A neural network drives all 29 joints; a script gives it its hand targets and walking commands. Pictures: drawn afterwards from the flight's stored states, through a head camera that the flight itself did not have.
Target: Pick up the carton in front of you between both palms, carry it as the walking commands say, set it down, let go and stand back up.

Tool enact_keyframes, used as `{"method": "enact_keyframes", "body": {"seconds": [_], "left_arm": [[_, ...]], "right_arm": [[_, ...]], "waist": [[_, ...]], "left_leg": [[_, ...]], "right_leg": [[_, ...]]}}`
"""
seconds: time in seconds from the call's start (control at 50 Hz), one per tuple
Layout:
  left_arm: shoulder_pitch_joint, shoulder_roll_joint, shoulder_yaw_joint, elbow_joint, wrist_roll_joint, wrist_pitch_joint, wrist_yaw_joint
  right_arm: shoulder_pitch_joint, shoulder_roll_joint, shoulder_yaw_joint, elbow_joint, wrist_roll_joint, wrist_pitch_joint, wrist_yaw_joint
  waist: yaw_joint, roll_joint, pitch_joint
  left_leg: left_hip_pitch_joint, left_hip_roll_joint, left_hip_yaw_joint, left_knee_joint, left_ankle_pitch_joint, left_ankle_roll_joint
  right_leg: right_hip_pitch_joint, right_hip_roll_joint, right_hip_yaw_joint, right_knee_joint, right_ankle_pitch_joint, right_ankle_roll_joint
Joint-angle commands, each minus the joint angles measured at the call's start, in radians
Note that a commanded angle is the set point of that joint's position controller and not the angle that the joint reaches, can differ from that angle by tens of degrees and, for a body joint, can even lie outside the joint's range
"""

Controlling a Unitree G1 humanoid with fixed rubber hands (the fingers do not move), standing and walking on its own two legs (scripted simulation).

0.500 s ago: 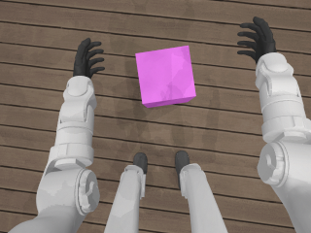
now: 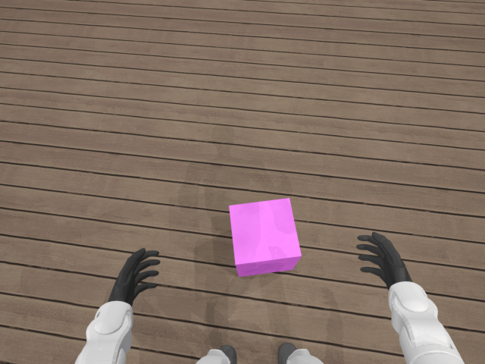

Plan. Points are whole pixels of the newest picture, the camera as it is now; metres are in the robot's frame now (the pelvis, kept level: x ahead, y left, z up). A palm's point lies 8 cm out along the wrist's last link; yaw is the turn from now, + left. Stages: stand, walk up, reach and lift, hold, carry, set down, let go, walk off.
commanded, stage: let go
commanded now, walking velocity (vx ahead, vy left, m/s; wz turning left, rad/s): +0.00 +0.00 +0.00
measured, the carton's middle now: (262, 239) +0.48 -0.03 -0.63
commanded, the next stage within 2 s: stand in 0.70 s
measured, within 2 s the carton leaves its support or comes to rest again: neither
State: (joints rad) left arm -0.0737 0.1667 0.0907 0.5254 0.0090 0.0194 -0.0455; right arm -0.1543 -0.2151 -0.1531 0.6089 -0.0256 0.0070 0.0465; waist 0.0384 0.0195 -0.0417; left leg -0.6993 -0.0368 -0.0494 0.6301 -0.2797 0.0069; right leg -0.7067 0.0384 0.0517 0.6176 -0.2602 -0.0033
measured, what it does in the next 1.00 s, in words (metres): stands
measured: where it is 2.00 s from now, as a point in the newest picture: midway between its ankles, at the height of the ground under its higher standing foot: outside the picture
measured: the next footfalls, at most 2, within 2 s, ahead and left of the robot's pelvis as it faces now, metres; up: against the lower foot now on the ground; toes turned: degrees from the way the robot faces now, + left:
none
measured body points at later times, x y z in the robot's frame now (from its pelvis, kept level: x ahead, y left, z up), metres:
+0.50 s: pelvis +0.02 +0.00 +0.02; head +0.03 +0.00 +0.47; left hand +0.20 +0.23 -0.05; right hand +0.19 -0.24 -0.05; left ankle +0.00 +0.11 -0.72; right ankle +0.01 -0.12 -0.72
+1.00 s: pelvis +0.02 +0.00 +0.02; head +0.02 +0.01 +0.47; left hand +0.16 +0.29 -0.08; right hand +0.17 -0.28 -0.07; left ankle +0.00 +0.11 -0.72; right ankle +0.01 -0.12 -0.72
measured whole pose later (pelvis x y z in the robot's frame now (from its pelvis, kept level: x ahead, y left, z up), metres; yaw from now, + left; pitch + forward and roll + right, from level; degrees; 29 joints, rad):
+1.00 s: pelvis +0.02 +0.00 +0.02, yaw +1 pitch -2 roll -1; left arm 0.20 0.29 0.08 0.70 0.02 0.01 0.02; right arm 0.21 -0.30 -0.08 0.68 -0.02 0.00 -0.01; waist 0.00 0.00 0.02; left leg -0.18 -0.03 -0.05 0.54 -0.33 0.02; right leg -0.17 0.03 0.03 0.50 -0.30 0.00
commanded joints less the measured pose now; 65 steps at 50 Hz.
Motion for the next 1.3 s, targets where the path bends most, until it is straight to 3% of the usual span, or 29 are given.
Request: {"method": "enact_keyframes", "body": {"seconds": [0.0,0.18,0.36,0.58,0.6,0.68,0.7,0.78,0.88,1.02,1.28], "left_arm": [[0.076,0.093,-0.004,-0.125,-0.013,-0.027,0.0],[0.244,0.123,-0.033,-0.179,-0.023,-0.009,-0.02],[0.25,0.138,-0.024,-0.187,-0.001,0.083,-0.028],[0.245,0.132,-0.018,-0.2,0.013,0.12,-0.026],[0.218,0.156,-0.016,-0.276,0.035,0.173,0.001],[0.24,0.139,-0.041,-0.249,0.011,0.197,0.025],[0.227,0.246,0.015,-0.069,-0.019,0.11,0.051],[0.218,0.212,0.013,0.001,0.005,0.006,0.057],[0.224,0.223,0.014,0.074,0.009,-0.026,0.062],[0.242,0.242,0.007,0.133,0.012,-0.04,0.076],[0.252,0.252,-0.005,0.206,0.008,-0.043,0.085]], "right_arm": [[0.063,-0.098,0.0,-0.132,0.009,-0.029,-0.002],[0.297,-0.08,0.061,-0.22,0.012,-0.006,0.002],[0.324,-0.092,0.085,-0.272,0.018,0.091,0.027],[0.334,-0.089,0.079,-0.288,0.008,0.132,0.023],[0.397,-0.099,0.082,-0.229,0.02,0.099,0.005],[0.345,-0.099,0.095,-0.265,0.033,0.085,-0.01],[0.293,-0.186,0.05,-0.115,0.013,0.047,-0.029],[0.333,-0.175,0.045,-0.064,0.007,-0.008,-0.039],[0.325,-0.185,0.044,-0.019,0.005,-0.027,-0.049],[0.344,-0.207,0.044,0.029,0.006,-0.03,-0.067],[0.353,-0.22,0.058,0.095,0.012,-0.033,-0.077]], "waist": [[-0.006,-0.007,-0.375],[-0.034,-0.04,-0.098],[-0.032,-0.003,0.096],[-0.036,-0.017,0.101],[-0.043,0.022,0.05],[-0.035,-0.025,0.061],[-0.017,-0.094,0.059],[-0.042,-0.041,0.057],[-0.039,-0.001,0.02],[-0.043,0.003,0.005],[-0.039,-0.01,0.036]], "left_leg": [[0.36,0.014,0.015,-0.091,0.353,-0.04],[0.508,0.009,0.022,-0.235,0.262,-0.025],[0.536,0.008,0.03,-0.271,0.13,-0.019],[0.599,0.003,0.034,-0.249,0.21,-0.018],[0.601,-0.021,0.038,-0.218,0.212,-0.027],[0.556,-0.015,0.026,-0.212,0.198,-0.015],[0.486,0.036,0.013,-0.16,0.166,-0.026],[0.487,0.061,-0.037,-0.174,0.088,-0.008],[0.498,0.08,-0.058,-0.171,0.209,-0.003],[0.525,0.092,-0.07,-0.166,0.284,-0.003],[0.522,0.101,-0.084,-0.193,0.266,0.002]], "right_leg": [[0.363,-0.001,-0.019,-0.078,0.274,0.005],[0.563,-0.003,-0.028,-0.219,0.229,0.013],[0.622,-0.004,-0.04,-0.245,0.12,0.014],[0.653,0.001,-0.033,-0.234,0.202,0.013],[0.693,0.0,-0.035,-0.207,0.272,0.009],[0.669,-0.001,-0.028,-0.195,0.279,0.01],[0.546,-0.058,-0.021,-0.187,0.156,0.027],[0.504,-0.069,0.028,-0.207,0.041,0.004],[0.543,-0.072,0.028,-0.177,0.176,0.006],[0.56,-0.079,0.032,-0.166,0.238,0.005],[0.574,-0.095,0.044,-0.185,0.226,0.002]]}}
